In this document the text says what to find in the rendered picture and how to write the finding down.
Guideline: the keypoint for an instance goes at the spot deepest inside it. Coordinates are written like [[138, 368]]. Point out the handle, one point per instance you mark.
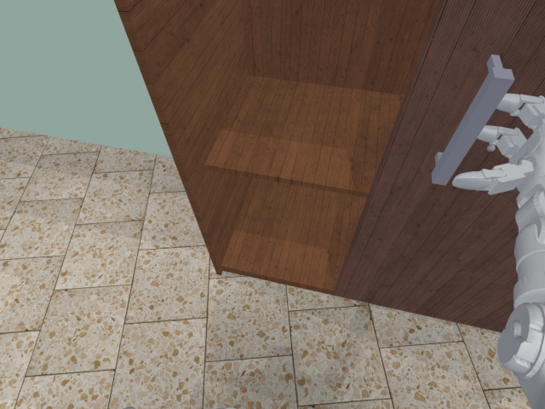
[[490, 94]]

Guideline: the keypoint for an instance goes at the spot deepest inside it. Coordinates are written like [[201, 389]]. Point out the robot right forearm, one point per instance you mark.
[[529, 247]]

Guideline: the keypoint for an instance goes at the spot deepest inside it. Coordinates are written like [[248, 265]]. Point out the robot right upper arm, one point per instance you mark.
[[521, 349]]

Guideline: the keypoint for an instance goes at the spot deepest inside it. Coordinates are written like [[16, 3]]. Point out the wardrobe door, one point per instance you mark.
[[435, 250]]

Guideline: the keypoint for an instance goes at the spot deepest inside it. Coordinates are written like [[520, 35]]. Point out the right robot hand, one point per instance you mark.
[[512, 145]]

